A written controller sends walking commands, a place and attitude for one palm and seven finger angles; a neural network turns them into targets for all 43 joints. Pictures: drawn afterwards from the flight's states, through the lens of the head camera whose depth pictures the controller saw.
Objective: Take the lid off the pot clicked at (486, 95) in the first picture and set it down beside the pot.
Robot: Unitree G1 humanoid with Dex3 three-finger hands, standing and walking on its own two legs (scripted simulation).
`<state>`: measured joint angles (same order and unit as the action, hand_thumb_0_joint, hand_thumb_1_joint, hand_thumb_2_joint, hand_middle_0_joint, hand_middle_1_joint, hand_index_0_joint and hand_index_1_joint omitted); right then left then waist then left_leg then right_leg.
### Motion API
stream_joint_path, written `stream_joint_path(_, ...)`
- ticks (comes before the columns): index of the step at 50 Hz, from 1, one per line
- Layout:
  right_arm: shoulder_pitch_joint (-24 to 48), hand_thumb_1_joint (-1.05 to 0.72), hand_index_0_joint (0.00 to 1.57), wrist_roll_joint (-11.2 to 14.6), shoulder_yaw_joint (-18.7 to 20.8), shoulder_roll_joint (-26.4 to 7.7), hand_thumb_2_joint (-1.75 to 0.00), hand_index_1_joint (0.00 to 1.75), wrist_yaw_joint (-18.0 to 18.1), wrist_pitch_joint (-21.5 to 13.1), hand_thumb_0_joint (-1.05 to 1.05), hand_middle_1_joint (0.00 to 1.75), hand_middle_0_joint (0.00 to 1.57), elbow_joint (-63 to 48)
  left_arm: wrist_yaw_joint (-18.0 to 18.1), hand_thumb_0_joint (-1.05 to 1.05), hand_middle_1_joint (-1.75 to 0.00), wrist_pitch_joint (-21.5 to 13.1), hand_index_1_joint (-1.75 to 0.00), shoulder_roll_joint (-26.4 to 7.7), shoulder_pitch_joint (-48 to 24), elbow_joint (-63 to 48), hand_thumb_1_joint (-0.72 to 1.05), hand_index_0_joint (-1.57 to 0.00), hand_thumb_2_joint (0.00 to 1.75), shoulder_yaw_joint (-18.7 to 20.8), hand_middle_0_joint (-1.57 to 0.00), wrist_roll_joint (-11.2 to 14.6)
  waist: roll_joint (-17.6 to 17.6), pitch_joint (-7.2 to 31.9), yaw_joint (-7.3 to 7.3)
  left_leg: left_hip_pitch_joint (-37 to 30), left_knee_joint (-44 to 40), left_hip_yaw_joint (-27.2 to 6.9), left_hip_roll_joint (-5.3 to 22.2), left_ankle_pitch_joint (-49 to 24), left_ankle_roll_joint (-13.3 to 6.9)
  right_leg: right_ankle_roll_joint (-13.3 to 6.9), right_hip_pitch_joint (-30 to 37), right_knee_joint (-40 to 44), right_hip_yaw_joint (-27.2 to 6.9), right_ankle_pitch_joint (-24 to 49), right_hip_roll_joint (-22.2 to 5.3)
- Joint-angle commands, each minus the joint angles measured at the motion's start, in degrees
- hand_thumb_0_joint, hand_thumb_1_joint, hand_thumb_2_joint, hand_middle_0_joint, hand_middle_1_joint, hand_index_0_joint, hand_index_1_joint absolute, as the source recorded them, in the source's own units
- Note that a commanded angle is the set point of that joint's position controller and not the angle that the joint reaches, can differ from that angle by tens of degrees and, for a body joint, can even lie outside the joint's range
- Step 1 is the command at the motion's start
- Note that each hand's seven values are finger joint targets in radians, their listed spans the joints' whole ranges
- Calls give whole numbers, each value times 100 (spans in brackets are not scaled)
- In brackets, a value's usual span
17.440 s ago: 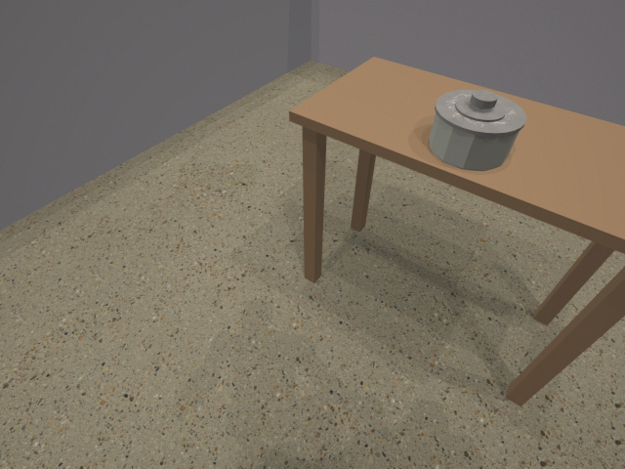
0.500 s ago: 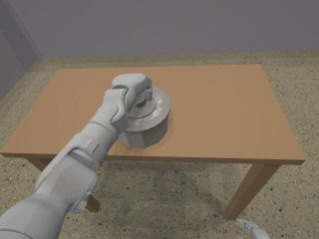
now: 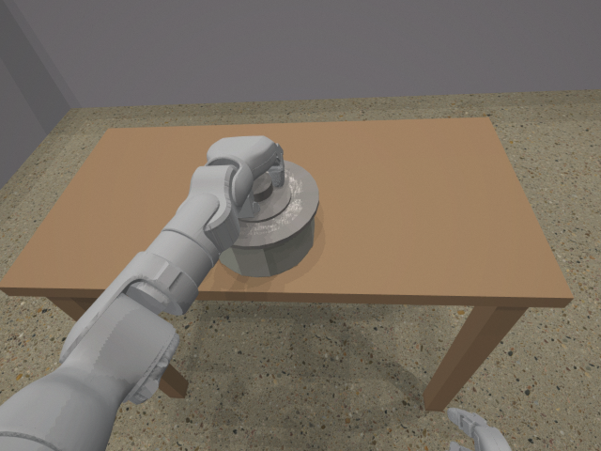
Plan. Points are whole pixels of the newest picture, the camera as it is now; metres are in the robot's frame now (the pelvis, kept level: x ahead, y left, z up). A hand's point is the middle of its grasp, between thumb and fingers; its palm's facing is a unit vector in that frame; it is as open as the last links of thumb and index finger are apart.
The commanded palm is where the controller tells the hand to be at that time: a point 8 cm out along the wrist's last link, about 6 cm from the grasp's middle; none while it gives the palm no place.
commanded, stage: lift the lid straight up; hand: left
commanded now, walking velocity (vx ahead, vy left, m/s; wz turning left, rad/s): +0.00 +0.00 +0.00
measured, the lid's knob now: (255, 186) +0.47 +0.07 +0.10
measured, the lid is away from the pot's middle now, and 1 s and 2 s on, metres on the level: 0.01 0.01 0.03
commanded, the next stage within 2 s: move the lid sideways beside the pot in 1.82 s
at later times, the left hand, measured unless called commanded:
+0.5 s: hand (242, 169) +0.45 +0.07 +0.16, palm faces -0.27 -0.01 -0.96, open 8.0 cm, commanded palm +0.43 +0.08 +0.23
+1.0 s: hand (236, 143) +0.45 +0.07 +0.19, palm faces -0.24 -0.01 -0.97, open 8.0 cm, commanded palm +0.43 +0.07 +0.27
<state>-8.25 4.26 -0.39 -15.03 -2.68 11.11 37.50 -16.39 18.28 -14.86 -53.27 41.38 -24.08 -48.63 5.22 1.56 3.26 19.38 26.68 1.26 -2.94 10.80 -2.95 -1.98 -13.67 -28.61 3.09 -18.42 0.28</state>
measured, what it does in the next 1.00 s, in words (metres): stands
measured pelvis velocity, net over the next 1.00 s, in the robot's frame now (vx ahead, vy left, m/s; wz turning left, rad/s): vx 0.00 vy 0.01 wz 0.01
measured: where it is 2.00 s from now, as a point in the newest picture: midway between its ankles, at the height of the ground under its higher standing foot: outside the picture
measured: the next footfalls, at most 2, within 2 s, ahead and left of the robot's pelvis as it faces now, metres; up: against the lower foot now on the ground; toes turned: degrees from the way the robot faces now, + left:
none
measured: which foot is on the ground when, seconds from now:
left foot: down 0.00-1.00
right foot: down 0.00-1.00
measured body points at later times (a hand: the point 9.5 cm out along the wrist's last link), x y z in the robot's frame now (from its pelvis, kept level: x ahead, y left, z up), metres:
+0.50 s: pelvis +0.00 +0.00 +0.00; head +0.01 -0.04 +0.45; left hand +0.45 +0.07 +0.21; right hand +0.14 -0.23 -0.13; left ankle +0.03 +0.09 -0.74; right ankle -0.04 -0.09 -0.74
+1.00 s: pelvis +0.00 +0.01 +0.00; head +0.01 -0.03 +0.45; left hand +0.46 +0.07 +0.25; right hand +0.14 -0.23 -0.13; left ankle +0.03 +0.09 -0.74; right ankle -0.04 -0.09 -0.74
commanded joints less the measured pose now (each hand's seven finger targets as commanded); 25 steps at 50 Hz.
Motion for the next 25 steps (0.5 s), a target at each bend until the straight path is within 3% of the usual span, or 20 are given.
stream_joint_path(1,513,-90,20,8,140,-553,-90,30,52,-306,0,30,20,-730,263,0,-96,-67,-97,-1384,-3474,-1332,52,-84,114,870,-77,-111,-902,2558,-19,-1593,45,-338,-106,-1509,-256,-17,463,272,-259,3062,54)
stream_joint_path(4,556,-90,20,36,156,-531,-90,30,34,-377,0,30,20,-746,218,0,-96,-115,-97,-1041,-3605,-1429,52,-84,114,571,-77,-75,-890,2411,42,-1663,28,-384,-93,-1467,-246,-29,241,274,-206,2910,75)
stream_joint_path(6,533,-90,20,38,160,-550,-90,30,22,-399,0,30,20,-712,203,0,-96,-82,-97,-1117,-3507,-1358,52,-84,114,634,-77,-59,-866,2322,20,-1669,14,-386,-101,-1478,-245,-24,230,294,-213,2897,77)
stream_joint_path(7,533,-90,20,32,158,-569,-90,30,19,-395,0,30,20,-696,202,0,-96,-74,-97,-1279,-3494,-1386,52,-84,114,778,-77,-72,-786,2403,-20,-1734,13,-399,-87,-1550,-236,-37,246,274,-211,2894,77)
stream_joint_path(8,542,-90,20,9,165,-562,-90,30,13,-429,0,30,20,-772,174,0,-96,-129,-97,-1203,-3514,-1586,52,-84,114,752,-77,16,-806,2523,-18,-1744,54,-405,-122,-1648,-262,-46,324,277,-224,3015,40)
stream_joint_path(9,550,-90,20,13,148,-574,-90,30,18,-410,0,30,20,-708,170,0,-96,-78,-97,-1328,-3381,-1238,52,-84,114,828,-77,-63,-922,2378,-28,-1640,23,-399,-105,-1562,-242,-36,315,268,-214,2957,67)
stream_joint_path(12,585,-90,20,46,137,-554,-90,30,9,-421,0,30,20,-686,133,0,-96,-2,-97,-1148,-3754,-1339,52,-84,114,616,-77,-110,-850,2258,7,-1642,-32,-394,-108,-1333,-218,-30,156,299,-182,2703,74)
stream_joint_path(15,578,-90,20,25,143,-549,-90,30,5,-467,0,30,20,-684,116,0,-96,-14,-97,-1090,-3795,-1300,52,-84,114,576,-77,-95,-802,2435,13,-1802,-20,-464,-111,-1413,-214,-49,140,281,-167,2619,86)
stream_joint_path(17,534,-90,20,20,124,-583,-90,30,34,-456,0,30,20,-617,97,0,-96,67,-97,-1337,-3811,-996,52,-84,114,779,-77,-108,-956,2325,-9,-1637,-57,-430,-122,-1276,-222,-35,193,310,-193,2606,77)
stream_joint_path(20,540,-90,20,13,121,-572,-90,30,63,-552,0,30,20,-636,78,0,-96,7,-97,-1458,-4339,-1243,52,-84,114,831,-77,-97,-970,2503,4,-1701,-76,-438,-136,-1211,-232,-20,274,313,-217,2632,57)
stream_joint_path(23,509,-90,20,7,128,-560,-90,30,53,-592,0,30,20,-666,7,0,-96,-9,-97,-1169,-4186,-1089,52,-84,114,648,-77,-62,-904,2490,18,-1720,-43,-473,-139,-1388,-231,-51,208,311,-203,2683,33)
stream_joint_path(24,525,-90,20,5,118,-575,-90,30,56,-563,0,30,20,-608,-21,0,-96,47,-97,-1109,-4111,-777,52,-84,114,574,-77,-130,-930,2319,36,-1658,-46,-447,-136,-1326,-220,-44,108,305,-191,2638,58)
stream_joint_path(25,480,-90,20,7,114,-585,-90,30,57,-548,0,30,20,-575,-30,0,-96,98,-97,-1189,-4174,-683,52,-84,114,669,-77,-133,-916,2252,21,-1607,-85,-450,-137,-1232,-208,-41,101,313,-170,2554,58)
